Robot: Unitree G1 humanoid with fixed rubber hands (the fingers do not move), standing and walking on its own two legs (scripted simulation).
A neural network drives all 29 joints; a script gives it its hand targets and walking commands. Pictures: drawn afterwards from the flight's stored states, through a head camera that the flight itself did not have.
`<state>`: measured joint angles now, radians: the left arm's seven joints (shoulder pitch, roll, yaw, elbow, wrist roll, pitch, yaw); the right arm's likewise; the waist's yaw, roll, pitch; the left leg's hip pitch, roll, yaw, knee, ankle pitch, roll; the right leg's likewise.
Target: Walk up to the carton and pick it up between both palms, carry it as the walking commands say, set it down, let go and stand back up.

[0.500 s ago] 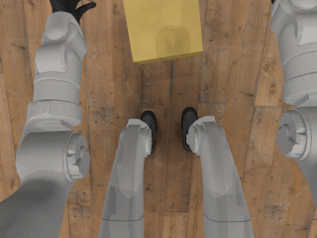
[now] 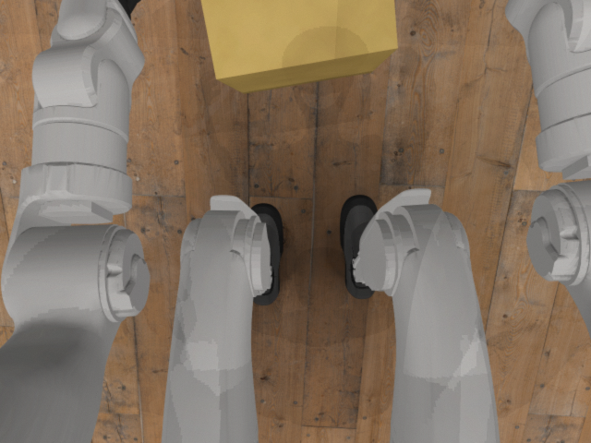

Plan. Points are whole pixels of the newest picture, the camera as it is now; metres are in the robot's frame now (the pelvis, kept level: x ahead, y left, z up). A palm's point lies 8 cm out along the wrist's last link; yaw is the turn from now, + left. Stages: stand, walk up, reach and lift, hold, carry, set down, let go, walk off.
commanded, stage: reach and lift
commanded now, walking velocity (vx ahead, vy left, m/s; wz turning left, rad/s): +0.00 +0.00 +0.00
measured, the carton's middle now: out of the picture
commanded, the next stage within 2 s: none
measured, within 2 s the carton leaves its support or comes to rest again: neither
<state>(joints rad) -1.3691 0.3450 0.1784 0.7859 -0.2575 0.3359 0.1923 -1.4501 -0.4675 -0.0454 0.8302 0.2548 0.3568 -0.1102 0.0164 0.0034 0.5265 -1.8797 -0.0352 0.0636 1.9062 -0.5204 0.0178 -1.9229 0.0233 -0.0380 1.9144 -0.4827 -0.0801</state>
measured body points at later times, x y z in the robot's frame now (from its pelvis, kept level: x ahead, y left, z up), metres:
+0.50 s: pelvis +0.03 +0.01 -0.10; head +0.40 -0.01 +0.13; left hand +0.56 +0.20 -0.29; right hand +0.58 -0.19 -0.30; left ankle +0.14 +0.11 -0.42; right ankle +0.14 -0.09 -0.42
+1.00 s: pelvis +0.04 +0.01 -0.13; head +0.41 -0.01 +0.11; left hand +0.57 +0.20 -0.32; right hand +0.58 -0.20 -0.32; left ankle +0.14 +0.11 -0.42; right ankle +0.14 -0.09 -0.42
